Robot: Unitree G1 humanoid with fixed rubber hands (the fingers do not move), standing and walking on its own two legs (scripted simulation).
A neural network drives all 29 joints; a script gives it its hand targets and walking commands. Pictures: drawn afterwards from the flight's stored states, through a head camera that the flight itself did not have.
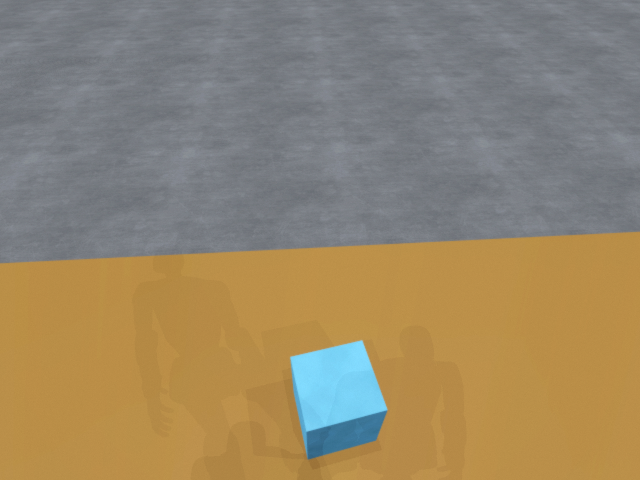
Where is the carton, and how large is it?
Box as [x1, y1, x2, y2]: [290, 340, 386, 459]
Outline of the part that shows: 361,340 290,357 294,395 308,459 376,439 386,412 386,407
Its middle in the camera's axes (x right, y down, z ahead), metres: +0.04 +0.46 +1.11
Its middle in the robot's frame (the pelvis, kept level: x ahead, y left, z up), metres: +0.48 -0.05 -0.65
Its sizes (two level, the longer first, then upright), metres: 0.210 0.200 0.250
